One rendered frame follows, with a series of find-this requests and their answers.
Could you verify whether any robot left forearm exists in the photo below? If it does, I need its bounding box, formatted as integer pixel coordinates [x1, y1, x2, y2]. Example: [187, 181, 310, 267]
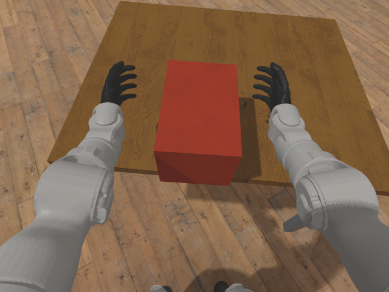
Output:
[34, 102, 125, 214]

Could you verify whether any left robot hand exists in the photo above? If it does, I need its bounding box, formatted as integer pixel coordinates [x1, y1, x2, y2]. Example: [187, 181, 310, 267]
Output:
[100, 61, 137, 106]

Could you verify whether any robot left upper arm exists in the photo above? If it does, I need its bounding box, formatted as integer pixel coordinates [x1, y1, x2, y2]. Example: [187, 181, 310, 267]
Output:
[0, 159, 114, 292]

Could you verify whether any table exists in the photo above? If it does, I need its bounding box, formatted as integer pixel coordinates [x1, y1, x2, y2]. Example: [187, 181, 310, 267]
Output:
[47, 1, 389, 232]

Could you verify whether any robot right forearm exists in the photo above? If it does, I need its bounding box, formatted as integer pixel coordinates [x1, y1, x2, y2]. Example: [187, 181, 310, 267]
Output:
[267, 103, 379, 214]

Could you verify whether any robot right upper arm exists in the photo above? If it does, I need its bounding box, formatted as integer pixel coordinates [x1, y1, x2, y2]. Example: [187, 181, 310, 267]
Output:
[295, 167, 389, 292]

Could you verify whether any carton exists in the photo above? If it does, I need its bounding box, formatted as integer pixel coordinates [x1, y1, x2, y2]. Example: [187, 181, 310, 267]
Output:
[154, 60, 242, 186]

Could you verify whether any right robot hand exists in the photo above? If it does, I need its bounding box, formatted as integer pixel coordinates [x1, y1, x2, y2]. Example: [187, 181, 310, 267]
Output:
[252, 62, 291, 113]

